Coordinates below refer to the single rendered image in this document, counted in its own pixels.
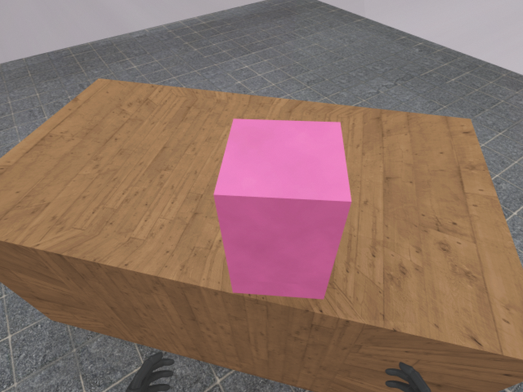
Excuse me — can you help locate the right robot hand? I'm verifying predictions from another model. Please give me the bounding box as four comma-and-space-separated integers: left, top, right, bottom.
385, 362, 431, 392

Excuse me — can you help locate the carton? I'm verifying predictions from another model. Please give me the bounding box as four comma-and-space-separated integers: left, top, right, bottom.
214, 118, 351, 299

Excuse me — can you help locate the pedestal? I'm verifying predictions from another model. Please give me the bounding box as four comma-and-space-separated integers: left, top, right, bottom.
0, 78, 523, 392

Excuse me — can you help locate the left robot hand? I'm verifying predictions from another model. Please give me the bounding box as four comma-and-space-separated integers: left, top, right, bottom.
126, 352, 175, 392

